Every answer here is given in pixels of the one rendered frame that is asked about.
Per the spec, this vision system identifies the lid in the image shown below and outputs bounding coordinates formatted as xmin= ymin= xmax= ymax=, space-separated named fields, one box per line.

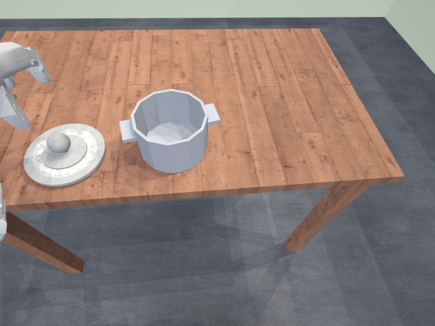
xmin=24 ymin=124 xmax=106 ymax=187

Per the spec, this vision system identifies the pot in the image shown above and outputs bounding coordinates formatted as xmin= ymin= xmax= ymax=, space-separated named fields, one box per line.
xmin=120 ymin=89 xmax=220 ymax=173

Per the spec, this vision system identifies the robot left hand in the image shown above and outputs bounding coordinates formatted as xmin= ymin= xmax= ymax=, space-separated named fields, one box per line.
xmin=0 ymin=42 xmax=50 ymax=130

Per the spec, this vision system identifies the knob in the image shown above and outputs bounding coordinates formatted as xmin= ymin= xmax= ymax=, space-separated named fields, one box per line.
xmin=46 ymin=132 xmax=71 ymax=153

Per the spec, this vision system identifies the table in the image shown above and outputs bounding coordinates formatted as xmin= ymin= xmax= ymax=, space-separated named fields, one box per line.
xmin=0 ymin=29 xmax=405 ymax=274

